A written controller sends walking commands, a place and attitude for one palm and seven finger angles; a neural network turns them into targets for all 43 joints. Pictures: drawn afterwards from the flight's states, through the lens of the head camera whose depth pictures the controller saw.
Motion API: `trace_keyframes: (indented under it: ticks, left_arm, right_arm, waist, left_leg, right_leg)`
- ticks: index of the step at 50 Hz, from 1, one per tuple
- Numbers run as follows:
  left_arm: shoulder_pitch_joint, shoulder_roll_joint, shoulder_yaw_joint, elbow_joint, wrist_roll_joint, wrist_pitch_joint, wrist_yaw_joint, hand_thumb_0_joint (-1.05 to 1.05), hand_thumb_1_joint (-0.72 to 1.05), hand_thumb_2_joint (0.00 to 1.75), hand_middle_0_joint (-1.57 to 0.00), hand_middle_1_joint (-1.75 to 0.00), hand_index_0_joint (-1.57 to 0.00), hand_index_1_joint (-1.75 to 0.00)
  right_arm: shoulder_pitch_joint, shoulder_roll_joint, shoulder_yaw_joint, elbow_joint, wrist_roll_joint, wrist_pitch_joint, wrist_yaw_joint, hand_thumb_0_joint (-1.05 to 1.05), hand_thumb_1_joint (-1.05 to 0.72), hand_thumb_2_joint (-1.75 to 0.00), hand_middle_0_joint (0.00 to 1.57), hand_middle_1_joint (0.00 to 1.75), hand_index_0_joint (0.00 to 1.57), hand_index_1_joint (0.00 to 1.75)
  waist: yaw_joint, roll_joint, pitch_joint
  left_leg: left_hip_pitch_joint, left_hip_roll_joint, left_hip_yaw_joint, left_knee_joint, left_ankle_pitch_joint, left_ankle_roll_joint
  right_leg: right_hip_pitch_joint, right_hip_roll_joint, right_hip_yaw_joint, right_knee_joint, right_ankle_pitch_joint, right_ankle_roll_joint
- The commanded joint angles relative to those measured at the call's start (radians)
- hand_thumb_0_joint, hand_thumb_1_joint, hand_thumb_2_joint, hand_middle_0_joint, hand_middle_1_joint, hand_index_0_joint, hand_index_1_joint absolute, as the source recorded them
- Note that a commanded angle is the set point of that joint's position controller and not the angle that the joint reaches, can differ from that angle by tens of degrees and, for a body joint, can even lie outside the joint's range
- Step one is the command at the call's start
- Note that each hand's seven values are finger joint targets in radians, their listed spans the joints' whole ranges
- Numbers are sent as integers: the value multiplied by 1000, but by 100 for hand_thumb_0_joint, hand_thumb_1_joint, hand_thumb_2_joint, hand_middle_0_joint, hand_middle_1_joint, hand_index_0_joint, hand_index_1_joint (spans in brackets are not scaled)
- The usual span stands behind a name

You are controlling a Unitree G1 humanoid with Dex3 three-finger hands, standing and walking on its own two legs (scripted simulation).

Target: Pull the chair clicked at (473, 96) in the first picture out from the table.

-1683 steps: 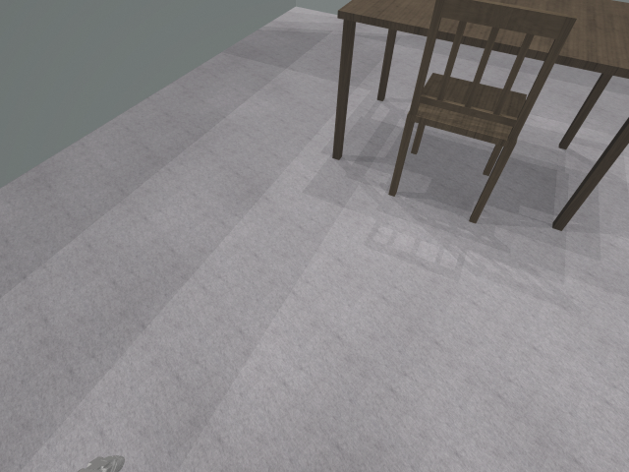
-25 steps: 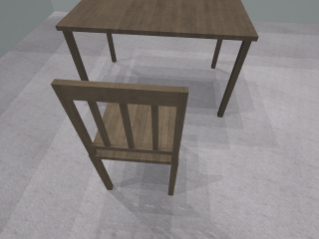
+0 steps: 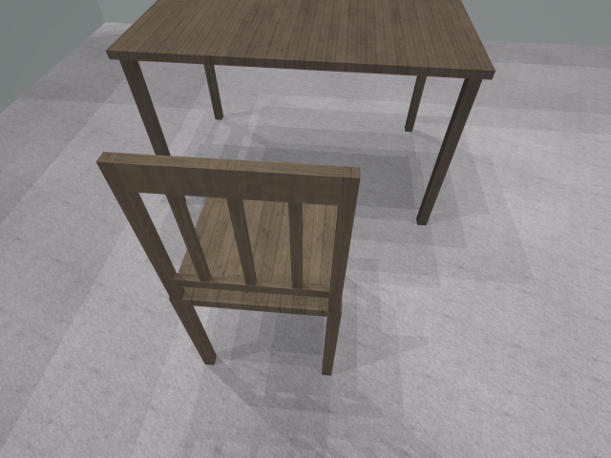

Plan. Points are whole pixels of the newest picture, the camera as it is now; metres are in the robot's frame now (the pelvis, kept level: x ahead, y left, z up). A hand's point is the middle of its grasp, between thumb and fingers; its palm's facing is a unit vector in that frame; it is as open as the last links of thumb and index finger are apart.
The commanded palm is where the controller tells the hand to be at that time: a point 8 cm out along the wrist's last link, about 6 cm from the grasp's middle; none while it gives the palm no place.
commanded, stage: look to check the result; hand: left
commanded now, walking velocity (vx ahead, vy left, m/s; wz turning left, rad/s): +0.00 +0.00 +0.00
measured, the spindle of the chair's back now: (243, 244) +0.51 +0.16 -0.11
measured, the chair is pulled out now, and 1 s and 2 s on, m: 0.57 0.57 0.57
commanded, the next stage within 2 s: stand and wait in 0.16 s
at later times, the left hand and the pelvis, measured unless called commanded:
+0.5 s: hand out of the picture +0.00 +0.16 -0.17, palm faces +0.05 -0.98 -0.18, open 7.3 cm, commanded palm none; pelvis +0.00 +0.00 +0.00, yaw +0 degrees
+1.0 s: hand out of the picture +0.00 +0.16 -0.17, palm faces +0.05 -0.98 -0.18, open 7.3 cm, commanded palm none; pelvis +0.00 +0.00 +0.00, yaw +0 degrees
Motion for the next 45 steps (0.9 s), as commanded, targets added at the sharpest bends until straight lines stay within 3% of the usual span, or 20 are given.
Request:
trace_keyframes:
  ticks: [1, 2, 6, 7, 14, 16, 18, 20, 22, 25, 27, 31, 33, 36, 37, 41, 45]
  left_arm:
    - [66, 99, 26, -40, -2, -12, 8, 0, 90, 90, -20, -30, -20, -30]
    - [61, 98, 24, -39, -2, -11, 8, 0, 90, 90, -20, -30, -20, -30]
    - [66, 97, 26, -40, -3, -11, 7, 0, 90, 90, -20, -30, -20, -30]
    - [61, 97, 25, -37, -2, -10, 7, 0, 90, 90, -20, -30, -20, -30]
    - [68, 97, 26, -40, -1, -10, 6, 0, 90, 90, -20, -30, -20, -30]
    - [67, 98, 27, -39, -2, -12, 6, 0, 90, 90, -20, -30, -20, -30]
    - [66, 95, 25, -39, -2, -12, 7, 0, 90, 90, -20, -30, -20, -30]
    - [69, 95, 26, -37, -2, -13, 7, 0, 90, 90, -20, -30, -20, -30]
    - [63, 95, 25, -38, -2, -12, 7, 0, 90, 90, -20, -30, -20, -30]
    - [68, 96, 27, -38, -3, -13, 7, 0, 90, 90, -20, -30, -20, -30]
    - [66, 94, 25, -35, -2, -11, 8, 0, 90, 90, -20, -30, -20, -30]
    - [69, 95, 26, -38, -3, -13, 7, 0, 90, 90, -20, -30, -20, -30]
    - [69, 92, 25, -38, -2, -11, 7, 0, 90, 90, -20, -30, -20, -30]
    - [69, 94, 27, -39, -2, -14, 6, 0, 90, 90, -20, -30, -20, -30]
    - [65, 95, 25, -37, -2, -12, 7, 0, 90, 90, -20, -30, -20, -30]
    - [71, 98, 27, -39, -2, -13, 7, 0, 90, 90, -20, -30, -20, -30]
    - [68, 99, 27, -43, -2, -13, 7, 0, 90, 90, -20, -30, -20, -30]
  right_arm:
    - [114, -78, -13, -20, 5, -16, -2, 0, -90, -90, 20, 30, 20, 30]
    - [107, -79, -13, -18, 5, -14, -4, 0, -90, -90, 20, 30, 20, 30]
    - [108, -79, -12, -21, 4, -16, -3, 0, -90, -90, 20, 30, 20, 30]
    - [103, -78, -14, -18, 4, -13, -4, 0, -90, -90, 20, 30, 20, 30]
    - [112, -82, -13, -19, 3, -16, -2, 0, -90, -90, 20, 30, 20, 30]
    - [114, -83, -12, -20, 5, -17, -3, 0, -90, -90, 20, 30, 20, 30]
    - [106, -82, -12, -18, 4, -16, -4, 0, -90, -90, 20, 30, 20, 30]
    - [107, -78, -12, -18, 5, -16, -3, 0, -90, -90, 20, 30, 20, 30]
    - [107, -78, -13, -17, 5, -14, -5, 0, -90, -90, 20, 30, 20, 30]
    - [110, -81, -11, -16, 6, -17, -4, 0, -90, -90, 20, 30, 20, 30]
    - [99, -79, -12, -17, 5, -13, -5, 0, -90, -90, 20, 30, 20, 30]
    - [111, -82, -10, -18, 5, -17, -5, 0, -90, -90, 20, 30, 20, 30]
    - [98, -81, -12, -19, 5, -15, -6, 0, -90, -90, 20, 30, 20, 30]
    - [108, -83, -11, -20, 6, -19, -6, 0, -90, -90, 20, 30, 20, 30]
    - [98, -81, -11, -20, 6, -16, -6, 0, -90, -90, 20, 30, 20, 30]
    - [103, -80, -12, -19, 5, -13, -3, 0, -90, -90, 20, 30, 20, 30]
    - [102, -80, -10, -18, 5, -15, -4, 0, -90, -90, 20, 30, 20, 30]
  waist:
    - [-3, -3, 19]
    - [-2, 7, 43]
    - [0, 3, 27]
    - [0, 12, 62]
    - [2, 15, 31]
    - [0, -9, 16]
    - [1, 16, 39]
    - [2, -4, 24]
    - [0, -4, 51]
    - [0, 2, 18]
    - [2, 5, 58]
    - [-1, 5, 17]
    - [1, 24, 46]
    - [-1, 3, 14]
    - [1, -1, 46]
    - [-1, -34, 30]
    - [0, 7, 32]
  left_leg:
    - [-60, 45, -29, -99, 27, 77]
    - [-67, 48, -35, -108, 30, 78]
    - [-68, 46, -32, -104, 19, 76]
    - [-80, 48, -36, -113, 13, 77]
    - [-83, 45, -40, -113, -2, 80]
    - [-68, 45, -37, -104, 23, 78]
    - [-72, 48, -39, -108, 23, 79]
    - [-65, 44, -35, -100, 26, 77]
    - [-72, 47, -38, -106, 32, 79]
    - [-65, 49, -40, -104, 33, 78]
    - [-75, 47, -39, -109, 25, 80]
    - [-59, 48, -38, -104, 33, 79]
    - [-70, 52, -40, -111, 19, 80]
    - [-59, 51, -39, -105, 45, 79]
    - [-68, 52, -41, -111, 41, 80]
    - [-54, 39, -25, -91, 17, 75]
    - [-62, 44, -34, -98, 29, 77]
  right_leg:
    - [36, -83, 88, -120, -57, -49]
    - [28, -77, 81, -120, -46, -51]
    - [37, -82, 83, -119, -58, -49]
    - [21, -76, 79, -122, -60, -51]
    - [40, -79, 81, -117, -70, -49]
    - [45, -82, 80, -114, -56, -49]
    - [34, -79, 80, -116, -50, -51]
    - [39, -83, 81, -116, -51, -51]
    - [27, -80, 76, -118, -46, -52]
    - [47, -81, 75, -111, -41, -49]
    - [26, -79, 75, -118, -49, -51]
    - [42, -81, 79, -111, -43, -50]
    - [27, -76, 78, -112, -46, -50]
    - [49, -80, 78, -105, -22, -49]
    - [36, -78, 74, -110, -24, -51]
    - [27, -88, 88, -130, -77, -51]
    - [34, -83, 84, -118, -57, -51]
